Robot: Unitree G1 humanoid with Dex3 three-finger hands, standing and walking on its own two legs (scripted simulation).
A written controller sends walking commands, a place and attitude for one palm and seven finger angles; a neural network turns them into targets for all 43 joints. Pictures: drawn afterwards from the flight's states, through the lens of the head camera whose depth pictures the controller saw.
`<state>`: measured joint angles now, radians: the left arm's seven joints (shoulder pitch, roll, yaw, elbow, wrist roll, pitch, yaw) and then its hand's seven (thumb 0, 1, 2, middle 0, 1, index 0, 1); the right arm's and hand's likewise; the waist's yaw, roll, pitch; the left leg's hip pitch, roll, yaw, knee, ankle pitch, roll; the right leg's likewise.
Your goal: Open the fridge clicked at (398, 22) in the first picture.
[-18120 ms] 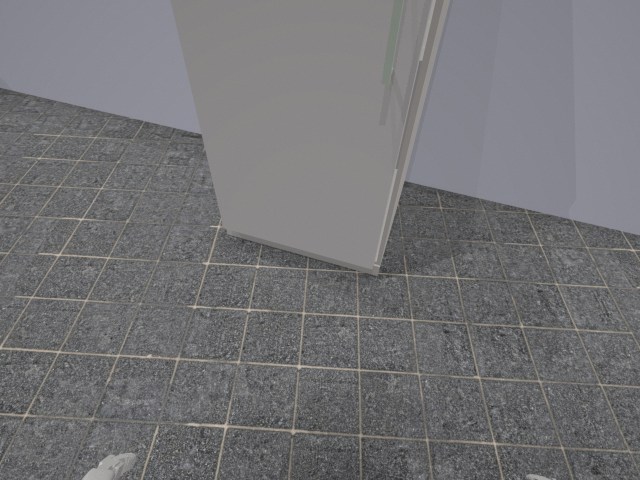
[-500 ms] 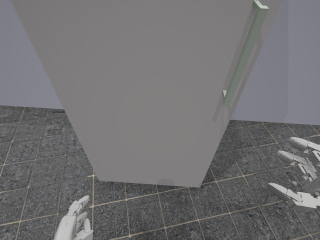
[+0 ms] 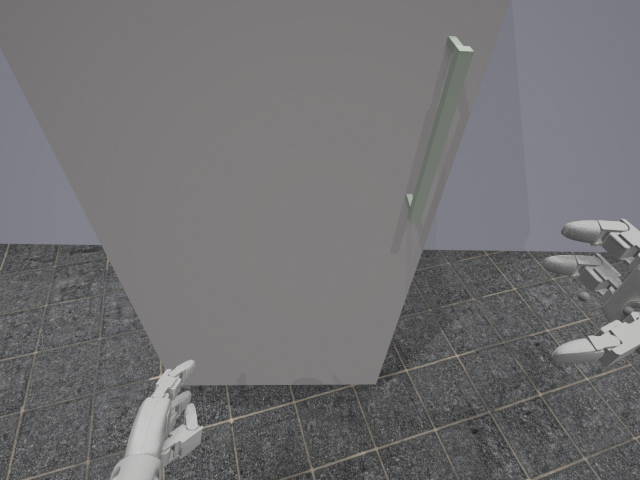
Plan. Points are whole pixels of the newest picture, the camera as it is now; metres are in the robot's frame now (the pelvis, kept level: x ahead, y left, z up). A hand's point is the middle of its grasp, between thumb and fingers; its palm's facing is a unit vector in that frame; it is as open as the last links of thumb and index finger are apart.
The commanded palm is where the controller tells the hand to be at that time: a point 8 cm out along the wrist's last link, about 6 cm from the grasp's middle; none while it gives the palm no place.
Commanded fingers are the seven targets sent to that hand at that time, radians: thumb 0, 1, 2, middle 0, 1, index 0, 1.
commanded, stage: raise the hand to about handle height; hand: right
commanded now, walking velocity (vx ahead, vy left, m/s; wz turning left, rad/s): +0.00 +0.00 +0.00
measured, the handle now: (431, 141) +0.51 -0.16 +0.19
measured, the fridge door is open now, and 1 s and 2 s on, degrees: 0 0 0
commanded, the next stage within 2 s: move the hooked fingers beside the handle in 0.70 s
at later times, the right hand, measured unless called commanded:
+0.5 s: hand (575, 253) +0.29 -0.25 +0.21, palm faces +0.04 +1.00 -0.08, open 14.0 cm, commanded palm +0.25 -0.29 +0.22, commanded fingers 0.00 0.50 -0.30 0.30 1.20 0.30 1.20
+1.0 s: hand (576, 241) +0.30 -0.25 +0.21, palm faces +0.06 +1.00 -0.06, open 14.0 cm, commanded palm +0.27 -0.29 +0.22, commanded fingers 0.00 0.50 -0.30 0.30 1.20 0.30 1.20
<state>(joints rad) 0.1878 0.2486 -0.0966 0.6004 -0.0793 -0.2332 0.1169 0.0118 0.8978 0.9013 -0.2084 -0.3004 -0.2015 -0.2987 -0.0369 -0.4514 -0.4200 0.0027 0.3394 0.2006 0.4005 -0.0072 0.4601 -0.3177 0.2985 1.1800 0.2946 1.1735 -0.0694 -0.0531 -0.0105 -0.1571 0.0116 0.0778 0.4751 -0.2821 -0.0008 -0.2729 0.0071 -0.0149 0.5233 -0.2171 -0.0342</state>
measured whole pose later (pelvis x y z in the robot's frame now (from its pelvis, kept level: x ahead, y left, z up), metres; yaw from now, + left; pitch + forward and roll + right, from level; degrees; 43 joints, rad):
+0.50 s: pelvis +0.01 +0.02 +0.00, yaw +1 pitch -3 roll +1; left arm 0.19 0.28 -0.07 0.61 -0.10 -0.18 0.10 0.01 0.90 0.90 -0.21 -0.30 -0.20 -0.30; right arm -0.14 -0.48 -0.48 0.04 0.35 0.27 0.43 -0.01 0.50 -0.30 0.30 1.20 0.30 1.20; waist -0.06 -0.06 -0.02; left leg -0.12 -0.01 0.07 0.45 -0.28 0.03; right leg -0.22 -0.02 -0.02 0.49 -0.21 -0.01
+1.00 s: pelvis +0.01 +0.02 +0.00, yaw +0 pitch -3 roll +1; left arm 0.18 0.26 -0.09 0.62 -0.10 -0.17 0.11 0.01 0.90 0.90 -0.21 -0.30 -0.20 -0.30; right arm -0.25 -0.48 -0.43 0.11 0.33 0.31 0.41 -0.01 0.50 -0.30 0.30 1.20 0.30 1.20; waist -0.07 -0.06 -0.02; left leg -0.11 0.00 0.08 0.44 -0.28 0.02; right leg -0.22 0.00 -0.01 0.47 -0.20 -0.01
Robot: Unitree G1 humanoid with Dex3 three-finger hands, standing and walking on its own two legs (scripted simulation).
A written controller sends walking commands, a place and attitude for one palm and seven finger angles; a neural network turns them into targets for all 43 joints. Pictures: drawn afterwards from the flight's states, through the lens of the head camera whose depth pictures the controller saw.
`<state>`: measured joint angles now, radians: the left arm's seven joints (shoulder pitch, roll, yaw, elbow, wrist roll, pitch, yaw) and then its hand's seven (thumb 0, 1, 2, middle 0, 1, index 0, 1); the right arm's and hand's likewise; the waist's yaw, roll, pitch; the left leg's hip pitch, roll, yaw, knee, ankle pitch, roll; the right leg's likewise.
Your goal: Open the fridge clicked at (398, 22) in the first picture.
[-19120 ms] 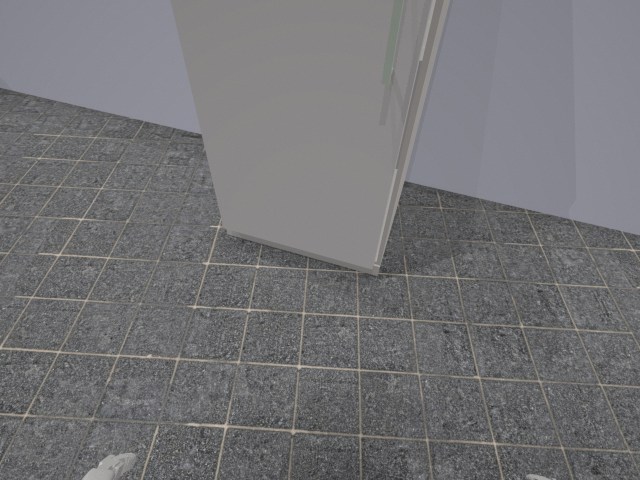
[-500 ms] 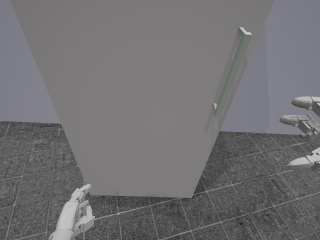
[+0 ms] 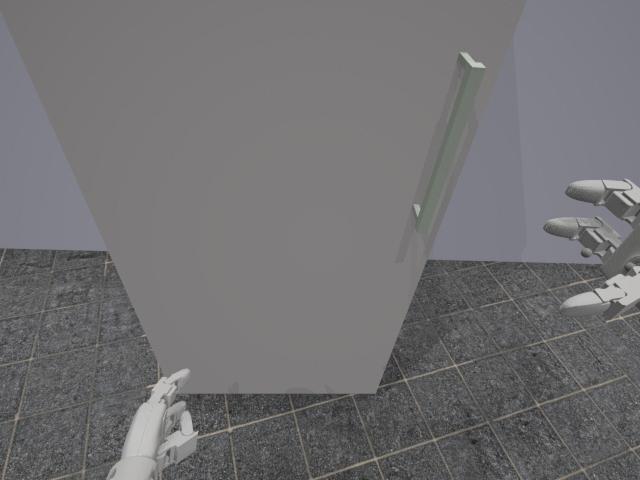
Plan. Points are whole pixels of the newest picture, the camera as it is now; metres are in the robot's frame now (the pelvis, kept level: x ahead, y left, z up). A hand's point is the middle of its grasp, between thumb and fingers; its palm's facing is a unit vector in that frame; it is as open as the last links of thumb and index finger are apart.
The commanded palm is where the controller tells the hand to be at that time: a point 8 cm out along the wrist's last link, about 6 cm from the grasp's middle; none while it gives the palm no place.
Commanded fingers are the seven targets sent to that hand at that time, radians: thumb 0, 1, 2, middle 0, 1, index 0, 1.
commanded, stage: move the hooked fingers beside the handle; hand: right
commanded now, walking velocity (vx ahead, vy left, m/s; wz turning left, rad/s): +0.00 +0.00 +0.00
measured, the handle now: (440, 153) +0.51 -0.17 +0.19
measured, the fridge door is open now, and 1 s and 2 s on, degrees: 0 0 0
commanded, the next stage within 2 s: none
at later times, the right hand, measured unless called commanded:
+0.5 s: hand (540, 220) +0.35 -0.24 +0.20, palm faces +0.03 +1.00 -0.03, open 14.0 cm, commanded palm +0.33 -0.29 +0.21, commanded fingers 0.00 0.50 -0.30 0.30 1.20 0.30 1.20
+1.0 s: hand (510, 188) +0.42 -0.24 +0.20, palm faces +0.04 +1.00 -0.01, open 14.0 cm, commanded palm +0.39 -0.29 +0.20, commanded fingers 0.00 0.50 -0.30 0.30 1.20 0.30 1.20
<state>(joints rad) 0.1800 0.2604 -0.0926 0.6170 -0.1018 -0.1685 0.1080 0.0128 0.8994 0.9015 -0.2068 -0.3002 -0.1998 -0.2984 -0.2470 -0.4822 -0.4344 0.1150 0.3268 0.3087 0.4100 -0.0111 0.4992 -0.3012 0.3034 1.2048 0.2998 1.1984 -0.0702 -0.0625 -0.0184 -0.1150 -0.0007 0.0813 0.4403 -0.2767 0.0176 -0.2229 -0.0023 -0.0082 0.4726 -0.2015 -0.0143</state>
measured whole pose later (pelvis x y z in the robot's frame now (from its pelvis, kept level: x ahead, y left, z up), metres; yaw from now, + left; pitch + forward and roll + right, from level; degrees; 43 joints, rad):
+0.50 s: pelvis +0.00 +0.00 +0.00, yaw +1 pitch -2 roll +0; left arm 0.21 0.27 -0.08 0.63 -0.10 -0.14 0.11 0.01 0.90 0.90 -0.21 -0.30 -0.20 -0.30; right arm -0.41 -0.46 -0.37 0.29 0.28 0.26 0.35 -0.01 0.50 -0.30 0.30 1.20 0.30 1.20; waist -0.03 -0.05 -0.02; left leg -0.14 0.00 0.07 0.43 -0.26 0.02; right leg -0.23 0.00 -0.02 0.45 -0.19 -0.02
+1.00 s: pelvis +0.01 +0.00 +0.00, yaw +2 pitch +2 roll +0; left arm 0.27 0.29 -0.05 0.64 -0.10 -0.10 0.11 0.01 0.90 0.90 -0.21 -0.30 -0.20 -0.30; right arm -0.62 -0.52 -0.38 0.62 0.22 0.19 0.34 -0.01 0.50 -0.30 0.30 1.20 0.30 1.20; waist 0.01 -0.04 -0.04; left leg -0.19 -0.01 0.05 0.44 -0.28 0.02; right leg -0.29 -0.02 -0.04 0.47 -0.22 -0.01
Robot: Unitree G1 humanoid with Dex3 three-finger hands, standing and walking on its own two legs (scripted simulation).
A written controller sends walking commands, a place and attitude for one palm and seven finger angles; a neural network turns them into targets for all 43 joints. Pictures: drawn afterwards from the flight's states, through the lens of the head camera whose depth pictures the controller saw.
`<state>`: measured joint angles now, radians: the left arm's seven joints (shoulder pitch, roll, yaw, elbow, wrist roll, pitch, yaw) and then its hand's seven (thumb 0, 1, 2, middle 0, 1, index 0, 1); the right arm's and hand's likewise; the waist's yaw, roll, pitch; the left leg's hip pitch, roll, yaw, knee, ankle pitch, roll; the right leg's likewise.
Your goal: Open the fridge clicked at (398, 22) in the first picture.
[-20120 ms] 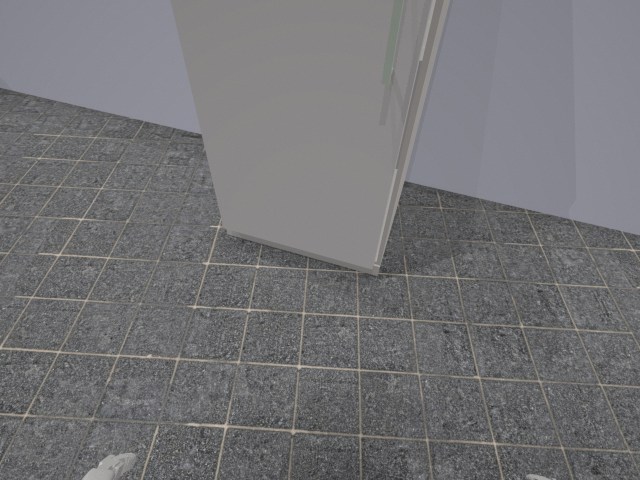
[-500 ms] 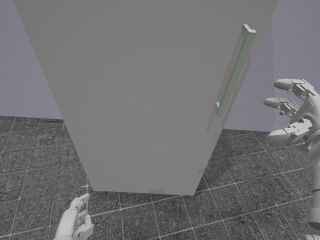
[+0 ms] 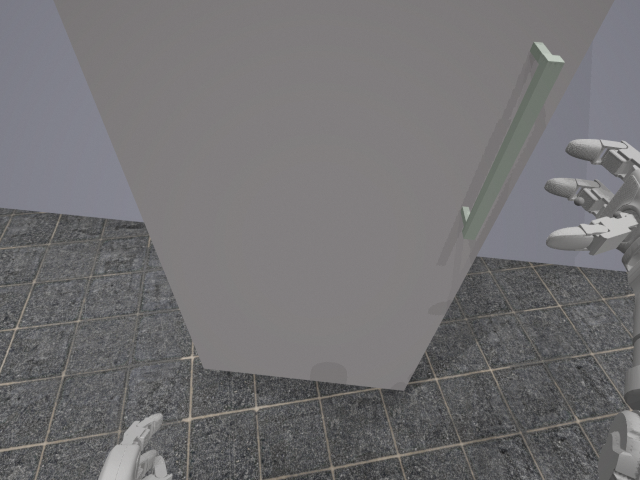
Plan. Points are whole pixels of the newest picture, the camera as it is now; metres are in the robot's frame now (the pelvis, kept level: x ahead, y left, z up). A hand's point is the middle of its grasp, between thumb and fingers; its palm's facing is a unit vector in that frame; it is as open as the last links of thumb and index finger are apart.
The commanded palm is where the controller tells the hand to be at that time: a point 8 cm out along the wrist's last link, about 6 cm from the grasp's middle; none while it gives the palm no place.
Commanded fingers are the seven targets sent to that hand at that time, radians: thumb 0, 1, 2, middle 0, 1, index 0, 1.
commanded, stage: move the hooked fingers beside the handle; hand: right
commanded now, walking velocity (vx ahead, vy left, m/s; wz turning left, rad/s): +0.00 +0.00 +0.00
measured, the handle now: (499, 155) +0.49 -0.19 +0.19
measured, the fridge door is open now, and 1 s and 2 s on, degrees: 0 0 0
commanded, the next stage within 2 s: feel for the door with the fingertips in 1.20 s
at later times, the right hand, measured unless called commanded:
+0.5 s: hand (556, 170) +0.44 -0.24 +0.21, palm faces +0.06 +1.00 +0.00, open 14.0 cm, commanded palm +0.41 -0.29 +0.20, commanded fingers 0.00 0.50 -0.30 0.30 1.20 0.30 1.20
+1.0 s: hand (552, 172) +0.44 -0.24 +0.20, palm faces +0.05 +1.00 +0.01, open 13.8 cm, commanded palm +0.41 -0.29 +0.19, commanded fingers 0.00 0.50 -0.30 0.30 1.20 0.30 1.20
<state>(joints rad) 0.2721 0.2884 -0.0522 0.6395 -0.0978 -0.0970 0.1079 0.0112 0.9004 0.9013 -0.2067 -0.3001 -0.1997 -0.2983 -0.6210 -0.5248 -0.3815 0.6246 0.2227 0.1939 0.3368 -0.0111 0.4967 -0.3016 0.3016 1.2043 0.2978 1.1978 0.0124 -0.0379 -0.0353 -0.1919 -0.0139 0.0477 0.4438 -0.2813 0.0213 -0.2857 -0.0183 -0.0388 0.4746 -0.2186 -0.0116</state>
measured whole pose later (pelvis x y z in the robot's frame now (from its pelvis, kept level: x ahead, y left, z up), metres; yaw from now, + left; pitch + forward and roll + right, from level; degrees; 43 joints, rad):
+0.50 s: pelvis +0.00 +0.00 +0.00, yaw +0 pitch +4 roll +1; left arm 0.31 0.28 -0.05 0.66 -0.08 -0.07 0.10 0.01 0.90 0.90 -0.21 -0.30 -0.20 -0.30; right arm -0.80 -0.52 -0.36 0.82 0.18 0.09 0.30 -0.01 0.50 -0.30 0.30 1.20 0.30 1.20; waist 0.04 -0.03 -0.04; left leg -0.24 -0.01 0.04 0.46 -0.28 0.02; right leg -0.34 -0.02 -0.04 0.50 -0.23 -0.02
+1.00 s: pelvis +0.00 -0.01 +0.00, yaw +0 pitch +4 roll +1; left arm 0.33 0.29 -0.04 0.66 -0.08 -0.06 0.10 0.01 0.90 0.90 -0.21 -0.30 -0.20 -0.30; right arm -0.83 -0.53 -0.36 0.89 0.18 0.06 0.30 -0.01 0.50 -0.30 0.32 1.22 0.32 1.21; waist 0.05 -0.03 -0.05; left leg -0.27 -0.01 0.04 0.47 -0.28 0.01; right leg -0.36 -0.02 -0.04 0.52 -0.23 -0.02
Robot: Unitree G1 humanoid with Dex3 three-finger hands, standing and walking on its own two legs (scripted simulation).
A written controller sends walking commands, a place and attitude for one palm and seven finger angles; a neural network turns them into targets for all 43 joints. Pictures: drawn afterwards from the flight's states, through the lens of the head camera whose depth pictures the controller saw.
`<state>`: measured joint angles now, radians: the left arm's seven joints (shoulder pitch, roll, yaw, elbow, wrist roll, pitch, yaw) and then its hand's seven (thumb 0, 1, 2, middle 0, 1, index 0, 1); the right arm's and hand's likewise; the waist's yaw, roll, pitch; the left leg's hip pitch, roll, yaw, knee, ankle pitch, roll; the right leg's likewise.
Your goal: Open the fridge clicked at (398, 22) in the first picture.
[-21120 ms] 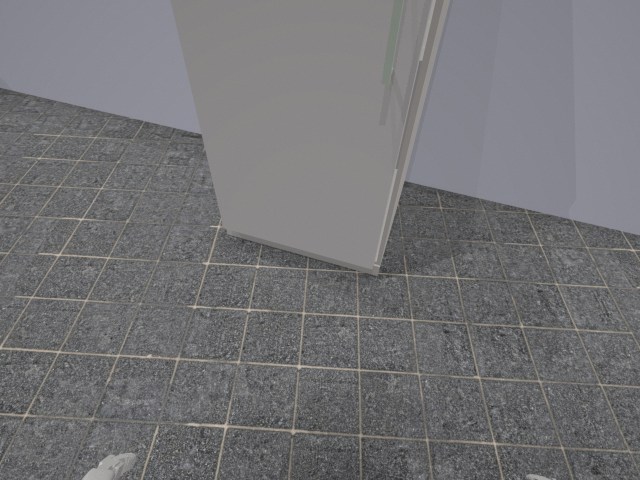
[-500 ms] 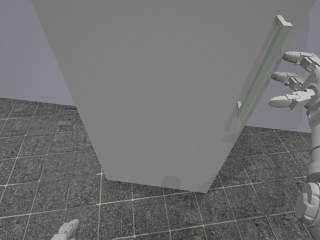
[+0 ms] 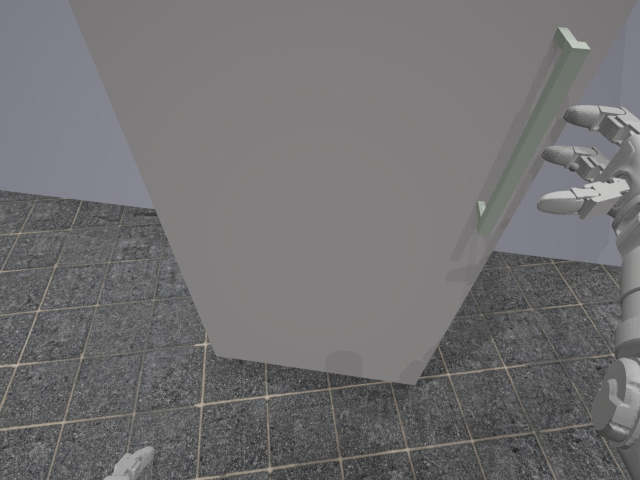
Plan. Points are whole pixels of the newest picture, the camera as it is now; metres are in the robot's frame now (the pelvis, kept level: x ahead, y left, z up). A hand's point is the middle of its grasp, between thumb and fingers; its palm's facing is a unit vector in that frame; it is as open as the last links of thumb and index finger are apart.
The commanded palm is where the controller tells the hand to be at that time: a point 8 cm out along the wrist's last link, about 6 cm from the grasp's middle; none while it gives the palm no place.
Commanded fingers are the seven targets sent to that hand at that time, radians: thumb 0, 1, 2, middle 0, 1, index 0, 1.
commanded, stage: move the hooked fingers beside the handle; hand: right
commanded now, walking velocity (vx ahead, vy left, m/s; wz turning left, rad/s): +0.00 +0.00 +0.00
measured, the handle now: (517, 148) +0.49 -0.19 +0.19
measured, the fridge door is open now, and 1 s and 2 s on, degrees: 0 0 0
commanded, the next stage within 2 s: feel for the door with the fingertips in 0.20 s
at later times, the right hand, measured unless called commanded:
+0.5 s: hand (558, 166) +0.44 -0.22 +0.20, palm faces +0.05 +1.00 +0.00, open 14.0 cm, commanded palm +0.42 -0.26 +0.20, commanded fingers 0.00 0.50 -0.30 0.30 1.20 0.30 1.20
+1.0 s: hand (526, 165) +0.45 -0.19 +0.20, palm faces +0.06 +1.00 +0.00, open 13.4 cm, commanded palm +0.42 -0.25 +0.20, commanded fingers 0.00 0.50 -0.30 0.30 1.20 0.30 1.20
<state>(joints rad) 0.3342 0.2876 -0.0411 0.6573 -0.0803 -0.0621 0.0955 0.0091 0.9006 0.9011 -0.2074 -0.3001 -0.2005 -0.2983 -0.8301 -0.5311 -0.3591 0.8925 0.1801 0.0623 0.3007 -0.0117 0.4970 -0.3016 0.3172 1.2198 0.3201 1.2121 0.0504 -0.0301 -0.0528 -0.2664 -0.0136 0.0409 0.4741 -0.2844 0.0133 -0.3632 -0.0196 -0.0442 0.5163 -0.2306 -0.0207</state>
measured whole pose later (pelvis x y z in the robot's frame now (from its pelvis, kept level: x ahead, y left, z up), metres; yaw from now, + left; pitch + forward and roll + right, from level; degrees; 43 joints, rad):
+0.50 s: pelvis +0.00 +0.00 +0.00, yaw -1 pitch +4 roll +1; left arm 0.33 0.29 -0.04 0.67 -0.08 -0.06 0.09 0.01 0.90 0.90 -0.21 -0.30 -0.20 -0.30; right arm -0.81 -0.48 -0.32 0.84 0.20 0.07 0.28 -0.01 0.50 -0.30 0.30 1.22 0.30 1.20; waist 0.04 -0.04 -0.05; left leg -0.25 -0.01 0.05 0.48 -0.30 0.02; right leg -0.35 -0.02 -0.03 0.52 -0.24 -0.02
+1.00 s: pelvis +0.00 +0.01 +0.00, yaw +0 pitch +4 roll +1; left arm 0.31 0.28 -0.04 0.67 -0.07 -0.05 0.09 0.01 0.90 0.90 -0.21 -0.30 -0.20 -0.30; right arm -0.86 -0.44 -0.31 0.91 0.15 0.05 0.21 -0.01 0.50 -0.30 0.37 1.24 0.40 1.24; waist 0.06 -0.04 -0.04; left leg -0.26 -0.02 0.05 0.49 -0.29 0.03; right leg -0.35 -0.03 -0.03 0.52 -0.22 -0.01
